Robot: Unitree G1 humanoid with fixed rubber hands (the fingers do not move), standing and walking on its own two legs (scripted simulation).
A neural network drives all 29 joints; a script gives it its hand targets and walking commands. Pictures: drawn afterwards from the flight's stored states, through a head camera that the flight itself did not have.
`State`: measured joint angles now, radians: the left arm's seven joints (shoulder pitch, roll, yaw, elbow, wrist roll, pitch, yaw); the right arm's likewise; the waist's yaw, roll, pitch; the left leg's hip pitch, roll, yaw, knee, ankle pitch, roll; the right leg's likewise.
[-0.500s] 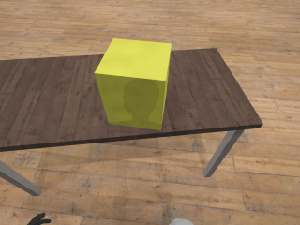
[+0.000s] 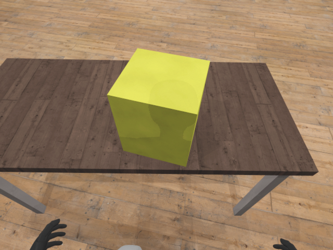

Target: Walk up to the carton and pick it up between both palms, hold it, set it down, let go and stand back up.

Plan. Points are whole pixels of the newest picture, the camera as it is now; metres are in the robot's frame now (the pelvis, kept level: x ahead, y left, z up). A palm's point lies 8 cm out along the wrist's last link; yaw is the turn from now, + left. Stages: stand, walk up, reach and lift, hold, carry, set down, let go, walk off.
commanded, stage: walk up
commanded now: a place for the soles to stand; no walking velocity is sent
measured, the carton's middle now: (162, 109) +0.48 +0.03 +0.02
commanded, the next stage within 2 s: none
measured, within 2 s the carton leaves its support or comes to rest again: neither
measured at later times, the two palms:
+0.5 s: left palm out of the picture +0.10 +0.35 -0.09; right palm out of the picture +0.13 -0.28 -0.10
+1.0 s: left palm out of the picture +0.06 +0.34 -0.10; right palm out of the picture +0.10 -0.28 -0.10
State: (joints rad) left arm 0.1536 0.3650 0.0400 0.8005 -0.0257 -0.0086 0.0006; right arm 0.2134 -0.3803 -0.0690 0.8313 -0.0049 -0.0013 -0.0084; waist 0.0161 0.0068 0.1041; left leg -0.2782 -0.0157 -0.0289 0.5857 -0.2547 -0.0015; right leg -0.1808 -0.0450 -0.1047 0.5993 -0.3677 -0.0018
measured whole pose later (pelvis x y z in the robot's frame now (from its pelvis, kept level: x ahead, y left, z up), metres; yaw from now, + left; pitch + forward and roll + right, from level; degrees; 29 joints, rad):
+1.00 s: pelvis -0.01 +0.03 +0.01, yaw +4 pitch -4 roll -1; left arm 0.10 0.38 0.07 1.01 0.00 -0.01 0.00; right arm 0.12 -0.37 -0.06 1.01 0.00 0.01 0.00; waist 0.01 0.00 0.11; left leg -0.25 -0.06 -0.07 0.51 -0.19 0.03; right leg -0.12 -0.08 -0.16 0.49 -0.30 0.02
